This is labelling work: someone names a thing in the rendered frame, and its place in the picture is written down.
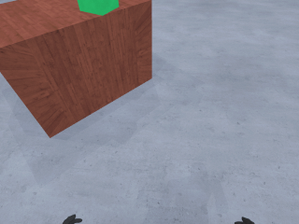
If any pedestal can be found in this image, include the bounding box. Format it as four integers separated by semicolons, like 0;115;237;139
0;0;152;138

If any carton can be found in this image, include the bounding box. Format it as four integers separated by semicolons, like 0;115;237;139
78;0;119;16

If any left robot hand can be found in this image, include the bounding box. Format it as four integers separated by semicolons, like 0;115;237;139
63;214;82;224

